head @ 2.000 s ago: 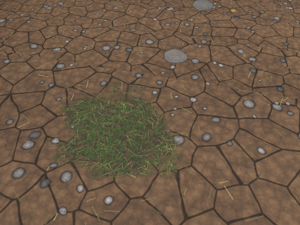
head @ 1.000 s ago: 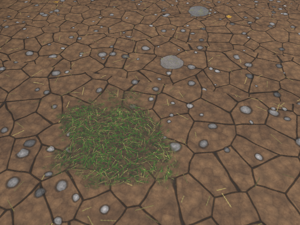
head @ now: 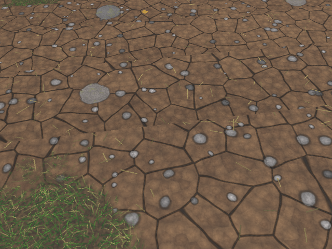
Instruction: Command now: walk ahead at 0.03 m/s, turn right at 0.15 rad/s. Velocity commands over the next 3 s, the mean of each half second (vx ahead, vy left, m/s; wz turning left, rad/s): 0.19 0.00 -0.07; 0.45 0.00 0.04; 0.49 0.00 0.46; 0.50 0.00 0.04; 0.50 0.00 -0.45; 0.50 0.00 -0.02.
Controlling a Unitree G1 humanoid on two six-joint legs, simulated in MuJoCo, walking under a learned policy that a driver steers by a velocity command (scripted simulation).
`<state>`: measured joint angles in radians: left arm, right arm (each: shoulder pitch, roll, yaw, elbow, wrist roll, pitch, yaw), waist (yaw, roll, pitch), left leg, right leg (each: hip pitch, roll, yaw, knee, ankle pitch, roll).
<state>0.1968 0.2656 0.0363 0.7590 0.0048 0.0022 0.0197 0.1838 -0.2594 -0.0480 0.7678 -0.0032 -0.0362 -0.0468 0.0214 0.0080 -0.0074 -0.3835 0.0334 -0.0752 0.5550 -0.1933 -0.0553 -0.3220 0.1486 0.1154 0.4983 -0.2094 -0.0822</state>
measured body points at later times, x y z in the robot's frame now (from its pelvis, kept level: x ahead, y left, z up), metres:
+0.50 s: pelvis +0.11 +0.05 -0.01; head +0.12 +0.06 +0.44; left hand +0.18 +0.32 -0.13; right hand +0.24 -0.21 -0.10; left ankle +0.08 +0.15 -0.73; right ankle +0.02 -0.07 -0.71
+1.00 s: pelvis +0.35 +0.02 -0.01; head +0.39 +0.02 +0.44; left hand +0.54 +0.27 -0.09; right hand +0.37 -0.25 -0.14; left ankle +0.19 +0.16 -0.64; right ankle +0.44 -0.07 -0.73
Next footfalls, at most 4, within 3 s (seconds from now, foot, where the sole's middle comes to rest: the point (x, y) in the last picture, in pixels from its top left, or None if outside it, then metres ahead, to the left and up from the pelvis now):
0.90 right None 0.48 -0.07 -0.77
1.44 left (120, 191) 0.73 0.25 -0.77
1.94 right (150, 141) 1.01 0.13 -0.77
2.44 left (109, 121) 1.27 0.39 -0.93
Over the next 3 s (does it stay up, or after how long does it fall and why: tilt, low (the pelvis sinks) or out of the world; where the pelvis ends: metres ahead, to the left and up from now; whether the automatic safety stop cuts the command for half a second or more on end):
stays up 1.45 0.24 -0.16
